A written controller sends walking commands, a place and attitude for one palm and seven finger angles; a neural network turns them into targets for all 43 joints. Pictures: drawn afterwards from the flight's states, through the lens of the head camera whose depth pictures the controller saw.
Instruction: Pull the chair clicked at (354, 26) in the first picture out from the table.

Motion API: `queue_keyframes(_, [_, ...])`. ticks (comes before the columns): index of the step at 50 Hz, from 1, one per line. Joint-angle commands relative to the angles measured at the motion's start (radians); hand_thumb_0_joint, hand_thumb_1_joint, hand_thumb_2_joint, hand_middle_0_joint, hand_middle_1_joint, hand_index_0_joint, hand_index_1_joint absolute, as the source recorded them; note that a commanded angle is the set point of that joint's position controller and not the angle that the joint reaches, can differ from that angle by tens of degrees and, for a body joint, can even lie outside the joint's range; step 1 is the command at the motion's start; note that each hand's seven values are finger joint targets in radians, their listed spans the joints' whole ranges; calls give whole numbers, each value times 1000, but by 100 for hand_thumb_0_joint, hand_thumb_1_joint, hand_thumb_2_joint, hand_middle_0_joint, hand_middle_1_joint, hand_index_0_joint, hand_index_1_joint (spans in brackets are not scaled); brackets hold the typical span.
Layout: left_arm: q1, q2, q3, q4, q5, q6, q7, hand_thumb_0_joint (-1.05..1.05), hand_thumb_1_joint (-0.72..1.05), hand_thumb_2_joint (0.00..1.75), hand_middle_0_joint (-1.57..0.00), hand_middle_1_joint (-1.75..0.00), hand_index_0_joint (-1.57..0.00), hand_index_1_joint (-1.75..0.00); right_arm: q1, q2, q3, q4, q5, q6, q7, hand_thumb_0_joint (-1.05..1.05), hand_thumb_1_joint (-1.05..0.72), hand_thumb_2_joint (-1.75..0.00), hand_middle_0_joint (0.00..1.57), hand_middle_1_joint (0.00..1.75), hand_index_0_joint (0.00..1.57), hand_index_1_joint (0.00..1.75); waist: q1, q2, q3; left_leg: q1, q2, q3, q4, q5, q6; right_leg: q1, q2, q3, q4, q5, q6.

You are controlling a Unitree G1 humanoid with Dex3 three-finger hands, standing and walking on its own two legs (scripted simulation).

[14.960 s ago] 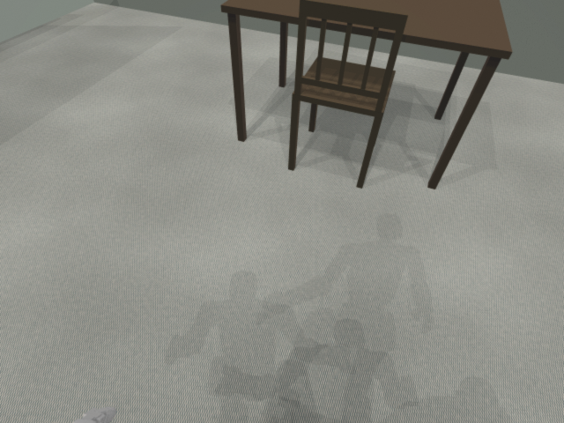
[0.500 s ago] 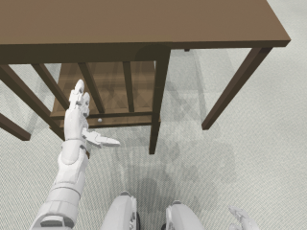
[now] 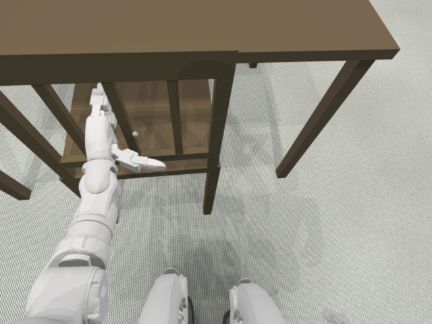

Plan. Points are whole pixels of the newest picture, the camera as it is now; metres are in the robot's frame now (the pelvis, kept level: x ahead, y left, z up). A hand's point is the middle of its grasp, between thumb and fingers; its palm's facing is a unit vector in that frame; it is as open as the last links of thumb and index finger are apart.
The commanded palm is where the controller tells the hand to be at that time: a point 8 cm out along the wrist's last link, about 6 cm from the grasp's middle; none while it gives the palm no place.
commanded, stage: push the fingers through the gap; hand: left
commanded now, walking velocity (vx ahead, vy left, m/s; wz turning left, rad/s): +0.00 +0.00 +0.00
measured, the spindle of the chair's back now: (125, 123) +0.49 +0.17 +0.01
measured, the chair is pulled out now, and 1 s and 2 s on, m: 0.00 0.00 0.00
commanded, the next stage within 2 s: hook a spindle and tug to test in 0.62 s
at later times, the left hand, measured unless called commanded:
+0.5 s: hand (138, 128) +0.47 +0.14 +0.02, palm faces +0.12 -0.99 -0.01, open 16.9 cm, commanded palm +0.44 +0.19 +0.03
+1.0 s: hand (135, 126) +0.47 +0.15 +0.03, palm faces +0.12 -0.99 +0.00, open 16.1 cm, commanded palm +0.44 +0.19 +0.03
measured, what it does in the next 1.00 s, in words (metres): stands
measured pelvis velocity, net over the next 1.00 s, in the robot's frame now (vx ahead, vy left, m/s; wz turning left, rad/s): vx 0.01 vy -0.01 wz -0.01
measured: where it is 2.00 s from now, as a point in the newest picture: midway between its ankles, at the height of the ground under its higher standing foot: outside the picture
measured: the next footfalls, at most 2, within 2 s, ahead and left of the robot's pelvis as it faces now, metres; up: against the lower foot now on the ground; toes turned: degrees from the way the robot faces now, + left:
none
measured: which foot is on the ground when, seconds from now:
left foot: down 0.00-1.00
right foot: down 0.00-1.00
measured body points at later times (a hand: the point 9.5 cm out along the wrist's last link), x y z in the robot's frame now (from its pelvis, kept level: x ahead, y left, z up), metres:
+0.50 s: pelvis +0.01 -0.01 +0.00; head +0.15 +0.01 +0.43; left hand +0.46 +0.20 +0.02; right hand +0.05 -0.27 -0.12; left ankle +0.05 +0.07 -0.62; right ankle -0.01 -0.11 -0.62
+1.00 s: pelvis +0.01 -0.01 +0.00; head +0.15 +0.01 +0.43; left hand +0.46 +0.20 +0.03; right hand +0.07 -0.27 -0.12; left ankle +0.05 +0.07 -0.62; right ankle -0.01 -0.11 -0.62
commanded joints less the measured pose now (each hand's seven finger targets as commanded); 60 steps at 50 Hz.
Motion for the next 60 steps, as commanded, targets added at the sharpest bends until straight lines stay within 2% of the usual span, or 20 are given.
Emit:
queue_keyframes(1, [-306, 105, 36, -115, -28, -20, -15, 0, -50, 30, -6, -8, -6, -8, 113, -176, -57, -91, 6, -4, -13, 0, -90, -90, 20, 30, 20, 30, -25, 34, -422, 524, 20, -142, -157, 292, -61, 19, -5, 49, -183, 266, 4])
queue_keyframes(6, [-429, 170, 70, -251, -30, -98, -8, 0, -50, 30, -6, -8, -6, -8, 122, -168, -61, -80, 0, -8, -12, 0, -90, -90, 20, 30, 20, 30, -28, 71, -528, 596, 28, -146, -133, 382, -64, 37, 1, 61, -164, 328, 6])
queue_keyframes(10, [-488, 183, 69, -138, 14, -111, 10, 0, -50, 30, -6, -8, -6, -8, 147, -172, -62, -42, -9, -3, -10, 0, -90, -90, 20, 30, 20, 30, -64, 63, -450, 547, 29, -147, -120, 329, -59, -19, 1, 58, -164, 285, 10])
queue_keyframes(12, [-481, 206, 94, -59, 22, -97, 7, 0, -50, 30, -6, -8, -6, -8, 163, -175, -58, -38, -12, 3, -11, 0, -90, -90, 20, 30, 20, 30, -63, 44, -426, 493, 19, -135, -118, 306, -52, 7, -1, 61, -166, 286, 10])
queue_keyframes(13, [-442, 219, 107, -41, 26, -90, 2, 0, -50, 30, -6, -8, -6, -8, 163, -177, -58, -46, -9, 8, -11, 0, -90, -90, 20, 30, 20, 30, -45, 51, -441, 496, 20, -133, -120, 321, -56, 16, -2, 61, -160, 300, 8])
queue_keyframes(16, [-400, 169, 82, -50, -3, -67, -22, 0, -50, 30, -6, -8, -6, -8, 156, -173, -57, -69, -6, 21, -3, 0, -90, -90, 20, 30, 20, 30, -34, 65, -475, 511, 17, -120, -128, 346, -55, 54, -2, 64, -173, 334, 7])
queue_keyframes(18, [-399, 185, 97, -79, -19, -68, -33, 0, -50, 30, -6, -8, -6, -8, 156, -174, -59, -72, -2, 26, -3, 0, -90, -90, 20, 30, 20, 30, -32, 57, -499, 524, 19, -118, -125, 373, -53, 72, -1, 68, -173, 364, 8])
queue_keyframes(22, [-428, 173, 78, -168, -34, -88, -36, 0, -50, 30, -6, -8, -6, -8, 151, -166, -60, -75, 3, 25, -3, 0, -90, -90, 20, 30, 20, 30, -42, 61, -503, 535, 19, -116, -124, 383, -49, 91, 3, 75, -180, 386, 10])
queue_keyframes(24, [-420, 240, 127, -162, -23, -100, -23, 0, -50, 30, -6, -8, -6, -8, 153, -171, -61, -65, 1, 25, -7, 0, -90, -90, 20, 30, 20, 30, -33, 51, -490, 504, 18, -109, -119, 378, -49, 109, 2, 83, -178, 395, 12])
queue_keyframes(26, [-411, 228, 120, -145, -15, -103, -17, 0, -50, 30, -6, -8, -6, -8, 153, -164, -59, -61, 0, 23, -8, 0, -90, -90, 20, 30, 20, 30, -39, 33, -467, 472, 14, -98, -115, 363, -45, 125, 1, 90, -182, 406, 18])
queue_keyframes(29, [-429, 222, 108, -106, 0, -105, -21, 0, -50, 30, -6, -8, -6, -8, 155, -166, -58, -52, -3, 23, -7, 0, -90, -90, 20, 30, 20, 30, -46, 61, -445, 465, 13, -98, -110, 342, -46, 94, -2, 89, -177, 379, 16])
queue_keyframes(33, [-403, 226, 115, -84, -11, -96, -41, 0, -50, 30, -6, -8, -6, -8, 152, -168, -56, -60, -2, 25, -8, 0, -90, -90, 20, 30, 20, 30, -36, 64, -465, 472, 11, -96, -109, 361, -48, 112, -3, 88, -175, 401, 14])
queue_keyframes(36, [-403, 206, 100, -78, -27, -86, -57, 0, -50, 30, -6, -8, -6, -8, 144, -170, -57, -65, 3, 27, -10, 0, -90, -90, 20, 30, 20, 30, -45, 44, -455, 462, 11, -95, -110, 346, -45, 112, -2, 91, -184, 395, 17])
queue_keyframes(37, [-415, 183, 88, -70, -35, -82, -61, 0, -50, 30, -8, -13, -8, -13, 148, -168, -56, -65, 2, 25, -8, 0, -90, -90, 20, 30, 20, 30, -54, 46, -450, 464, 10, -98, -108, 351, -43, 102, -3, 88, -182, 398, 16])
queue_keyframes(40, [-443, 208, 103, -82, -37, -84, -64, 0, -50, 30, -13, -30, -13, -30, 147, -173, -59, -59, 4, 27, -12, 0, -90, -90, 20, 30, 20, 30, -55, 34, -457, 464, 13, -100, -102, 350, -43, 96, -3, 87, -180, 395, 18])
queue_keyframes(45, [-421, 218, 109, -174, -35, -112, -58, 0, -50, 30, -22, -57, -22, -57, 136, -166, -60, -69, 1, 22, -10, 0, -90, -90, 20, 30, 20, 30, -28, 90, -539, 537, 14, -103, -104, 422, -50, 115, -1, 85, -166, 440, 13])
queue_keyframes(47, [-428, 192, 88, -180, -34, -109, -54, 0, -50, 30, -25, -68, -25, -68, 140, -164, -61, -64, 0, 21, -8, 0, -90, -90, 20, 30, 20, 30, -42, 90, -531, 553, 17, -109, -105, 428, -50, 96, -1, 77, -164, 437, 13])
queue_keyframes(51, [-345, 191, 97, -109, -26, -73, -47, 0, -50, 30, -32, -90, -32, -90, 142, -167, -60, -65, 3, 31, -7, 0, -90, -90, 20, 30, 20, 30, -35, 33, -467, 491, 13, -99, -115, 390, -48, 117, 0, 77, -178, 426, 16])
queue_keyframes(59, [-401, 131, 49, -180, -27, -101, -22, 0, -5, 49, -46, -134, -46, -134, 132, -163, -66, -68, 1, 24, -3, 0, -90, -90, 20, 30, 20, 30, -40, 82, -484, 588, 24, -128, -130, 405, -61, 38, 3, 58, -175, 371, 8])
queue_keyframes(60, [-402, 129, 53, -161, -26, -101, -16, 0, 0, 52, -48, -140, -48, -140, 135, -164, -65, -64, -1, 24, -2, 0, -90, -90, 20, 30, 20, 30, -44, 63, -470, 576, 24, -132, -130, 394, -59, 33, 4, 56, -175, 360, 9])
